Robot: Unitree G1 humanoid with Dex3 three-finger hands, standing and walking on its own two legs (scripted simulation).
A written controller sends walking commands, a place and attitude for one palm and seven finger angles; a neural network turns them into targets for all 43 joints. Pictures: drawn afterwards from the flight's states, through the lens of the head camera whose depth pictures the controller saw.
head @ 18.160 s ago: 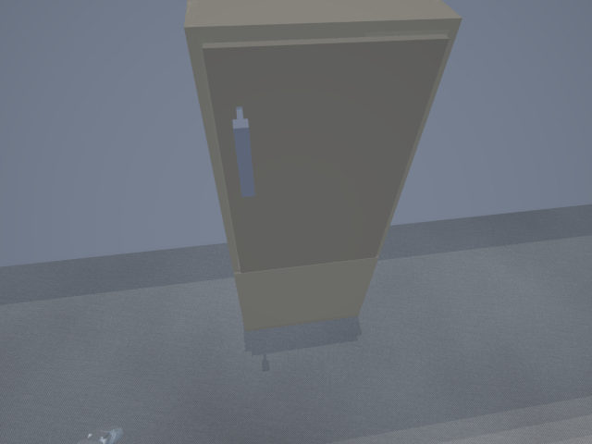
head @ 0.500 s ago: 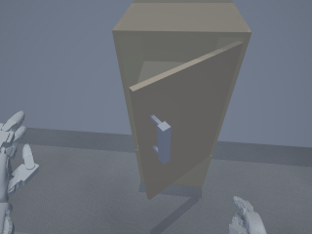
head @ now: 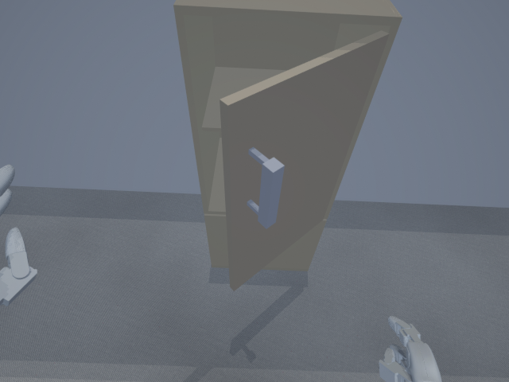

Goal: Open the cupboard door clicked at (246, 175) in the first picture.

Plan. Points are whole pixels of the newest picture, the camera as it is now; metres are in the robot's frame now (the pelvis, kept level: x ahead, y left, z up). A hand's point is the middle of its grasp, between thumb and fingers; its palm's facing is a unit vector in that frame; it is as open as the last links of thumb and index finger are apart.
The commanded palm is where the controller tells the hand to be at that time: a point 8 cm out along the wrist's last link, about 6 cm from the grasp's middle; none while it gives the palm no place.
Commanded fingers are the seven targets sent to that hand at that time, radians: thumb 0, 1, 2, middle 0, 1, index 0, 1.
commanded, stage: step back with the hand held close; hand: left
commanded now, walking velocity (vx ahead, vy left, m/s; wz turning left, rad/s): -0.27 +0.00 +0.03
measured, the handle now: (261, 188) +0.41 +0.02 +0.08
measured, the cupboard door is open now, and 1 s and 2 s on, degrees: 43 43 43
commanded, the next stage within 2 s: stop stepping back and stand still in 0.64 s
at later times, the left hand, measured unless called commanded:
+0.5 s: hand out of the picture +0.09 +0.26 +0.16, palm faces +0.35 -0.79 -0.50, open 7.4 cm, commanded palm +0.03 +0.30 +0.18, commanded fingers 0.00 0.90 0.90 -0.20 -0.30 -0.20 -0.30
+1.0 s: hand out of the picture -0.02 +0.28 +0.18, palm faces +0.34 -0.78 -0.52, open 7.4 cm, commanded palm -0.07 +0.32 +0.18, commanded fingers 0.00 0.90 0.90 -0.20 -0.30 -0.20 -0.30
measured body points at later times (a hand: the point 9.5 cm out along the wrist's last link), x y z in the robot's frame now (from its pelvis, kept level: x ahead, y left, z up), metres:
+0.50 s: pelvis -0.10 +0.00 -0.01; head -0.07 +0.02 +0.44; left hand +0.07 +0.30 +0.19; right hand +0.11 -0.22 -0.07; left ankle +0.06 +0.07 -0.73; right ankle -0.11 -0.11 -0.73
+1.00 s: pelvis -0.21 +0.02 +0.01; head -0.20 +0.05 +0.46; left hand -0.04 +0.32 +0.21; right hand -0.05 -0.19 -0.06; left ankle -0.10 +0.11 -0.73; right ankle -0.31 -0.07 -0.71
